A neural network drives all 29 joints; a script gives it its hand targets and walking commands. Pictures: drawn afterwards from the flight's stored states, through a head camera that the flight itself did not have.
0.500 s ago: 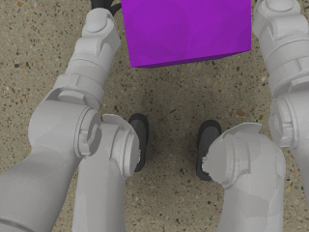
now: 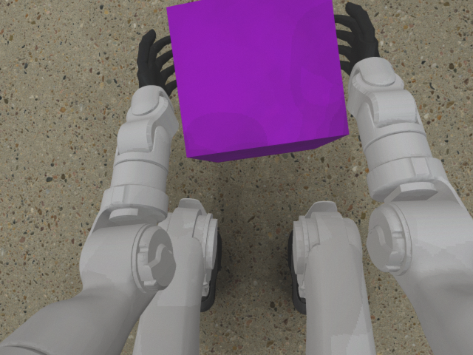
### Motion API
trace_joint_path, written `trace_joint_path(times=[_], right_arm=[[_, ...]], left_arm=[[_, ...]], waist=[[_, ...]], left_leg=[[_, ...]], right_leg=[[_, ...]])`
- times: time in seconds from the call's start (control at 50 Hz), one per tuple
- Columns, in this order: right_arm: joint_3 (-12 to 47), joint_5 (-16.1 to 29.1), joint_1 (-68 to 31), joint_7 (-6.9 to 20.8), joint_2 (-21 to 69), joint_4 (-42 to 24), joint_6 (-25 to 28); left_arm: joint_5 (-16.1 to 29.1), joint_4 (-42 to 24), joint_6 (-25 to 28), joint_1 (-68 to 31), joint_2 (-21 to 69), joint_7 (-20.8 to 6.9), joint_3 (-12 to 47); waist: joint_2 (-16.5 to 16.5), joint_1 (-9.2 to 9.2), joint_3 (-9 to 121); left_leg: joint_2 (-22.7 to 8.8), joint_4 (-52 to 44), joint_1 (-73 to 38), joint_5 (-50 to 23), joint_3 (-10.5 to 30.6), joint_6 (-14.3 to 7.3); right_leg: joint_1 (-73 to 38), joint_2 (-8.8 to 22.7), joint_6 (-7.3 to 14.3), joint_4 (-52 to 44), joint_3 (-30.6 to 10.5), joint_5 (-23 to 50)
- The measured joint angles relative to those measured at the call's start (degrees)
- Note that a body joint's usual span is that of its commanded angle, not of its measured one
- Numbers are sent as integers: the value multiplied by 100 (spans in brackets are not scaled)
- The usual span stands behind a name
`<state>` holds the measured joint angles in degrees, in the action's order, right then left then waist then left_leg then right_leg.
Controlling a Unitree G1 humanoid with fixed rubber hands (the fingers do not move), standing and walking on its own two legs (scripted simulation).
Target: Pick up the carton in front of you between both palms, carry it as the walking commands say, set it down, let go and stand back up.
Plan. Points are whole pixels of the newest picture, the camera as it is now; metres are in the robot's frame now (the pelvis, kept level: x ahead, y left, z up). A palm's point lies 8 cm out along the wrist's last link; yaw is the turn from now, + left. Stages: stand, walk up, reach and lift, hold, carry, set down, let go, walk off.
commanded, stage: reach and lift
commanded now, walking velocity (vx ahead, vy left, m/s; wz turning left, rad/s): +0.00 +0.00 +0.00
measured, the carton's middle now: (257, 94) +0.51 -0.01 -0.16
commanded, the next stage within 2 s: none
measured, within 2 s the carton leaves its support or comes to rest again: neither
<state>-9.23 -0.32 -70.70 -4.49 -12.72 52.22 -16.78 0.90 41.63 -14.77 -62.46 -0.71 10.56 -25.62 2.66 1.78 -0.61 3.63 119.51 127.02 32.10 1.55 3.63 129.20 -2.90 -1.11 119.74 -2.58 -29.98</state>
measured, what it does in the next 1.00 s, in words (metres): rises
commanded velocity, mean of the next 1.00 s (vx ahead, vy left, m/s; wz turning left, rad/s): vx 0.00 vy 0.00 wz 0.00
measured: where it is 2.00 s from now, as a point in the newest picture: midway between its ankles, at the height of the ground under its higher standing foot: (253, 283)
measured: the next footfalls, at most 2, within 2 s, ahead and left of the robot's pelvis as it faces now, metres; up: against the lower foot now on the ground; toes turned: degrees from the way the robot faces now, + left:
none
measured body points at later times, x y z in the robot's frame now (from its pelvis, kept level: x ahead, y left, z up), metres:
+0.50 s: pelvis +0.02 +0.00 +0.13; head +0.25 -0.02 +0.51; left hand +0.49 +0.14 +0.07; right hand +0.50 -0.16 +0.07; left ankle +0.12 +0.13 -0.36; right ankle +0.12 -0.12 -0.36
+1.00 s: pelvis +0.06 +0.00 +0.27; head +0.18 -0.01 +0.70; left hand +0.45 +0.15 +0.24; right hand +0.45 -0.16 +0.23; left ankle +0.11 +0.13 -0.36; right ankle +0.12 -0.12 -0.36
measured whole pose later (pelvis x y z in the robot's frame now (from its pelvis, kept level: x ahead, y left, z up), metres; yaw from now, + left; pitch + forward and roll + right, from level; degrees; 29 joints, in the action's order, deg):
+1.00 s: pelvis +0.06 +0.00 +0.27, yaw -2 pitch +26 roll +0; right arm -19.4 -12.3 -32.0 -1.8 5.1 34.6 -20.1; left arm -11.5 32.2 -19.3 -30.8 8.1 3.3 -23.9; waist 0.7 0.9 12.7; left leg 2.6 67.8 67.7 26.2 3.5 1.3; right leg 68.9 -2.1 -0.4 67.6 -2.8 -24.8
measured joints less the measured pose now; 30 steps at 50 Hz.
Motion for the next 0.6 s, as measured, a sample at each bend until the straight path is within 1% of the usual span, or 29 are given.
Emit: trace_joint_path(times=[0.08, 0.12, 0.18, 0.24, 0.32, 0.46, 0.6], right_arm=[[-655, -616, 157, 199, 277, 70, -192], [-908, -897, 209, 267, 404, 73, -246], [-1200, -1224, 300, 333, 594, -7, -276], [-1382, -1411, 440, 367, 761, -195, -294], [-1420, -1438, 747, 398, 915, -574, -354], [-1187, -1184, 1505, 366, 1069, -1244, -477], [-1039, -1046, 2184, 300, 1230, -1479, -513]], left_arm=[[-724, 22, -226, 84, 275, -210, -534], [-990, -19, -323, 129, 353, -291, -692], [-1224, -150, -427, 221, 410, -392, -806], [-1313, -306, -494, 327, 434, -475, -817], [-1313, -539, -553, 532, 484, -523, -716], [-1144, -936, -608, 1114, 618, -508, -386], [-1002, -1006, -608, 1714, 675, -504, -147]], waist=[[-133, 15, 459], [-187, 25, 612], [-228, 19, 781], [-220, -13, 902], [-186, -48, 1021], [-145, -49, 1196], [-167, -25, 1384]], left_leg=[[-69, -509, -309, -87, -25, -44], [-59, -771, -457, -150, -23, -35], [-8, -1127, -653, -243, 3, -28], [33, -1422, -823, -313, 39, -43], [61, -1735, -1063, -356, 87, -55], [18, -2221, -1688, -301, 106, -100], [-33, -2804, -2610, -237, 84, -140]], right_leg=[[-292, -56, -6, -523, -39, 121], [-440, -65, -3, -783, -54, 182], [-647, -51, 9, -1132, -60, 255], [-845, -5, 24, -1419, -39, 291], [-1120, 40, 32, -1741, -5, 300], [-1762, 33, 10, -2258, -4, 255], [-2665, 19, 13, -2825, -44, 197]])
